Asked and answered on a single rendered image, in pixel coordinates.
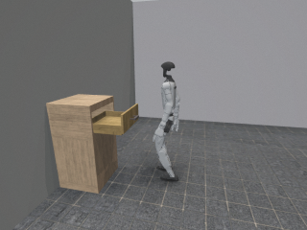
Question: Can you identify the robot right upper arm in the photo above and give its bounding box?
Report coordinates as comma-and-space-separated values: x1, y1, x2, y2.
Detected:
176, 90, 180, 104

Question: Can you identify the left robot thigh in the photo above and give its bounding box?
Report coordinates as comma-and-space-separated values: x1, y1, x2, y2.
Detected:
155, 121, 171, 155

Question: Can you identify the robot head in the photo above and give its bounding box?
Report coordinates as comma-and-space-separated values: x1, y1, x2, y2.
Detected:
161, 61, 175, 82

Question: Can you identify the right robot forearm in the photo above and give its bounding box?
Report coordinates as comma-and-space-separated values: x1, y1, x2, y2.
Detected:
174, 102, 180, 119

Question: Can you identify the handle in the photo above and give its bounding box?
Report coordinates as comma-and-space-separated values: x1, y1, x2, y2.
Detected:
130, 115, 139, 121

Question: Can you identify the robot left hand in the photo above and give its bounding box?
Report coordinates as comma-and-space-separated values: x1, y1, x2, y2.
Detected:
153, 127, 164, 144

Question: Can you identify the robot left upper arm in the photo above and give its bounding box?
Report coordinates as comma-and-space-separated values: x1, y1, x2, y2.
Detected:
162, 82, 174, 108

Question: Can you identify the left robot forearm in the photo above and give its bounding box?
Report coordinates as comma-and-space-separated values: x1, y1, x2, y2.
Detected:
159, 103, 172, 129

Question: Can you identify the robot right hand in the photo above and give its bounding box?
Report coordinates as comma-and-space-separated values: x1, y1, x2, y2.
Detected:
171, 118, 179, 132

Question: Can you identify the drawer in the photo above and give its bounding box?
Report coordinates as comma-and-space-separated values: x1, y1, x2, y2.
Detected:
92, 103, 139, 136

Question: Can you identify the cabinet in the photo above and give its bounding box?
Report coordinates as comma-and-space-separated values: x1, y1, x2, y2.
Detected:
46, 94, 118, 194

